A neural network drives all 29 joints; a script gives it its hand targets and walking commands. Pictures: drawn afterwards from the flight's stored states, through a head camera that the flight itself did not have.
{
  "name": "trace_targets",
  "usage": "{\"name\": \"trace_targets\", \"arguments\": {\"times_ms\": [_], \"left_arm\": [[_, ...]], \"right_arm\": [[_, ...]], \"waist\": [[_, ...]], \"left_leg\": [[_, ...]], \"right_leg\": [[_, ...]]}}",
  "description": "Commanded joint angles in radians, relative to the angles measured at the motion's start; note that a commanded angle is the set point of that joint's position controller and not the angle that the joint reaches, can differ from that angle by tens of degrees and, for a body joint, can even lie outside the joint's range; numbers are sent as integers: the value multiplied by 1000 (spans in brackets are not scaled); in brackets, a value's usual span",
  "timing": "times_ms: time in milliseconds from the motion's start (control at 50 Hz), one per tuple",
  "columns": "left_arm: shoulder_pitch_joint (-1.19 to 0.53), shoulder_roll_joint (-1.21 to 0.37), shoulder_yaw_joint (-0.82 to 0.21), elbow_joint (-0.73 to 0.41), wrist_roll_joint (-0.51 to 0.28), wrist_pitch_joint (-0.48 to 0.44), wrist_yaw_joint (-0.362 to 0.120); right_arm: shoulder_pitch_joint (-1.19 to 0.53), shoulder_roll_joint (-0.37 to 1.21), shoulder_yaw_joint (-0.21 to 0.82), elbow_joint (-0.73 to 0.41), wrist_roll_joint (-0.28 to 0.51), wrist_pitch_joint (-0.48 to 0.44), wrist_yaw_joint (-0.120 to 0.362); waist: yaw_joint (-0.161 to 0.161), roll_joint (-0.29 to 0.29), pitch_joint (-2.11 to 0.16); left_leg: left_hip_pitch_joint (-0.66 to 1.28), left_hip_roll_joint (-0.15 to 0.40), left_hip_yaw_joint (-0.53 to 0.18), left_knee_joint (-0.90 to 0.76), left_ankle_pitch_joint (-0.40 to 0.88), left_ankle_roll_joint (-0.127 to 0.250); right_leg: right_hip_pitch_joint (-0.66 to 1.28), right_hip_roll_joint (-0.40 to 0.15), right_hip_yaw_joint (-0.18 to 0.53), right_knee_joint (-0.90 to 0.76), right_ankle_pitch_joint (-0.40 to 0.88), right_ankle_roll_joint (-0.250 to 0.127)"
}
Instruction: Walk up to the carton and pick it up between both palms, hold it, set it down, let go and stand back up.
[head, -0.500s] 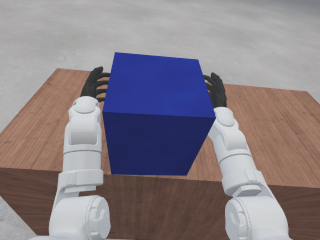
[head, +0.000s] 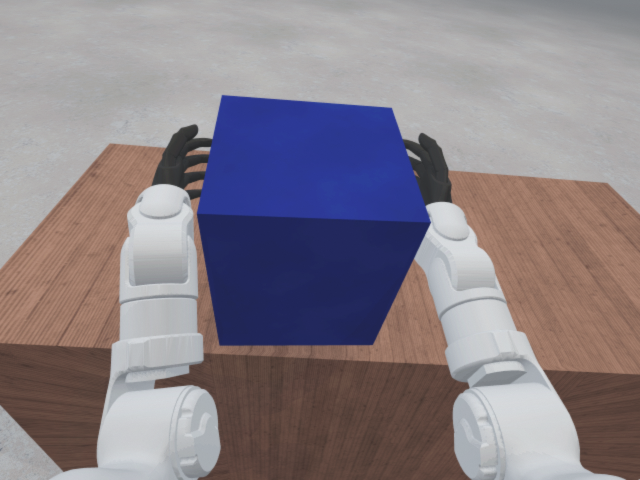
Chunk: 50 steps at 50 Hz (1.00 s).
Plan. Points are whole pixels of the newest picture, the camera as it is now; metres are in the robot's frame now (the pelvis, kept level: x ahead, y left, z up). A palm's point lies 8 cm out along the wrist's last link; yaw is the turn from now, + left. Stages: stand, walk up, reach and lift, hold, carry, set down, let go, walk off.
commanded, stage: reach and lift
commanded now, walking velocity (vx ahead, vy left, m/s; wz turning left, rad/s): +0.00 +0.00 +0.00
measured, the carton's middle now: (303, 230) +0.38 +0.00 +0.15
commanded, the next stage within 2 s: hold in 0.52 s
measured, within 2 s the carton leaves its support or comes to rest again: neither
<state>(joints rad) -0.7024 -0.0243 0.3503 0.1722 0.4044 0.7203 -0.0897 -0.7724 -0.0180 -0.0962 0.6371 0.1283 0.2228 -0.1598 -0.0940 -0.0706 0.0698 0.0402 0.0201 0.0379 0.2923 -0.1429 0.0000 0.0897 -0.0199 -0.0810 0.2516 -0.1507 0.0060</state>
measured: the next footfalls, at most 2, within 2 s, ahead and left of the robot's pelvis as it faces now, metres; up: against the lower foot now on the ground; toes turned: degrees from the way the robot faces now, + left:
none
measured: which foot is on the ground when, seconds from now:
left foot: down 0.00-1.00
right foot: down 0.00-1.00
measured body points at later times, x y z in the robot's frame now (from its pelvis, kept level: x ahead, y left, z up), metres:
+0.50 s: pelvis +0.00 +0.00 +0.00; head -0.06 +0.03 +0.44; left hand +0.38 +0.16 +0.23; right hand +0.38 -0.15 +0.24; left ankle +0.03 +0.12 -0.75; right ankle +0.01 -0.12 -0.75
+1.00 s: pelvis -0.01 -0.01 +0.00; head -0.07 +0.02 +0.44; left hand +0.37 +0.16 +0.25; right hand +0.38 -0.15 +0.26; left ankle +0.03 +0.12 -0.75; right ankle +0.01 -0.12 -0.75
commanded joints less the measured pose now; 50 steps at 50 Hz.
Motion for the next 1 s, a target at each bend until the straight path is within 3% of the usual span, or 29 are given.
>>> {"name": "trace_targets", "arguments": {"times_ms": [0, 440, 980], "left_arm": [[-523, -434, -382, -44, -131, -36, -124], [-586, -429, -373, -34, -140, -8, -122], [-648, -423, -381, -108, -165, 78, -147]], "right_arm": [[-612, 434, 316, -198, 54, -28, 91], [-662, 446, 314, -154, 88, 27, 83], [-714, 451, 337, -202, 163, 149, 70]], "waist": [[-6, 69, -284], [-11, 74, -294], [-17, 85, -297]], "left_leg": [[83, -50, 34, -13, 192, -16], [59, -49, 31, -18, 172, -13], [10, -50, 30, -40, 117, -10]], "right_leg": [[11, 59, -33, -17, 153, 32], [15, 65, -25, -17, 132, 29], [16, 68, -7, -18, 87, 25]]}}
